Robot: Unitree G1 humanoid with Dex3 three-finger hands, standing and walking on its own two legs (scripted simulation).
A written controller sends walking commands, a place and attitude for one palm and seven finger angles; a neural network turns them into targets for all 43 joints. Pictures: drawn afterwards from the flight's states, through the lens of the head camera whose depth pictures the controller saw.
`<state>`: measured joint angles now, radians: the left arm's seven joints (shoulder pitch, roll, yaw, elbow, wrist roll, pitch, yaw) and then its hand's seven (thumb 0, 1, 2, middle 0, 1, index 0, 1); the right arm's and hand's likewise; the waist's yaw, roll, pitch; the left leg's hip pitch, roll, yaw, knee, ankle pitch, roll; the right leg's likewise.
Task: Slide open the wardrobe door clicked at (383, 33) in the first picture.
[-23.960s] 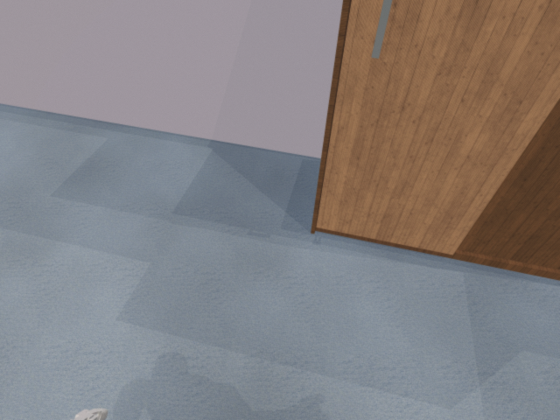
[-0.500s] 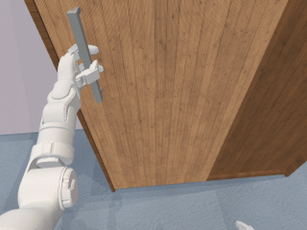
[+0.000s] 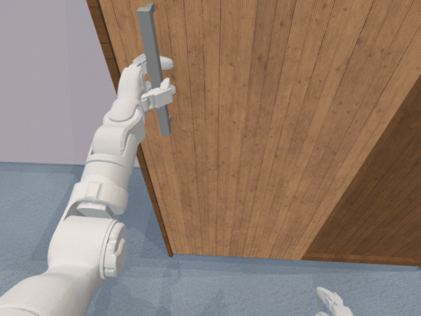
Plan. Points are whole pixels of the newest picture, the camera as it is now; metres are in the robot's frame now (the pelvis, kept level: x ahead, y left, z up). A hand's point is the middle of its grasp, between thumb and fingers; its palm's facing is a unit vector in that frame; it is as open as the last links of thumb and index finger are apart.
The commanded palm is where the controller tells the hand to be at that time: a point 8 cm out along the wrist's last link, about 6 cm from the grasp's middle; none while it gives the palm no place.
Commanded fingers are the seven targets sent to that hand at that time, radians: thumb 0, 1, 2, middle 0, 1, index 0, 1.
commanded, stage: tug the door sideways, standing still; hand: left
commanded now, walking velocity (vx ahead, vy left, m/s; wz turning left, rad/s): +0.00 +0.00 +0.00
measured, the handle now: (159, 77) +0.50 +0.15 +0.22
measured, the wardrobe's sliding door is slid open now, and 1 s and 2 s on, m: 0.00 0.09 0.42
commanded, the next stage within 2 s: step sideways, sliding the door along in 0.32 s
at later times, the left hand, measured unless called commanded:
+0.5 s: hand (189, 95) +0.45 +0.08 +0.21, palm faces +0.02 -1.00 -0.08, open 5.9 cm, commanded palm +0.43 +0.12 +0.22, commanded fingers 0.00 0.90 0.90 -0.45 -1.40 -0.45 -1.40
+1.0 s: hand (215, 98) +0.46 +0.03 +0.20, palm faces +0.11 -0.99 -0.10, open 5.9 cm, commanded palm +0.43 +0.05 +0.22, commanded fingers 0.00 0.90 0.90 -0.45 -1.40 -0.45 -1.40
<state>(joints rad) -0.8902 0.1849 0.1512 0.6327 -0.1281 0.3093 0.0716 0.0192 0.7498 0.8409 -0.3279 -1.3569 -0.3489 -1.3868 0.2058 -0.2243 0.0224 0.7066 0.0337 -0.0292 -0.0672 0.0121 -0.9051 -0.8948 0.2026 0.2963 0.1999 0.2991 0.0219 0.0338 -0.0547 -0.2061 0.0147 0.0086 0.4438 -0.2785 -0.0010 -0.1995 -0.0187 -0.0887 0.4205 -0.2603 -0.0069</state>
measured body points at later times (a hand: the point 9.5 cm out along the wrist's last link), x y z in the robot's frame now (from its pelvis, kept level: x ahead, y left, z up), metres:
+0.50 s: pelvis -0.03 +0.00 +0.00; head -0.01 -0.01 +0.44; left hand +0.44 +0.13 +0.22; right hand +0.05 -0.24 -0.13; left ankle -0.03 +0.12 -0.74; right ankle -0.03 -0.11 -0.74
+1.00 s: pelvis +0.00 -0.09 -0.02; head +0.08 -0.10 +0.42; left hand +0.45 +0.08 +0.21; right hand +0.18 -0.33 -0.14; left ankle +0.03 +0.06 -0.74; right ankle -0.02 -0.14 -0.72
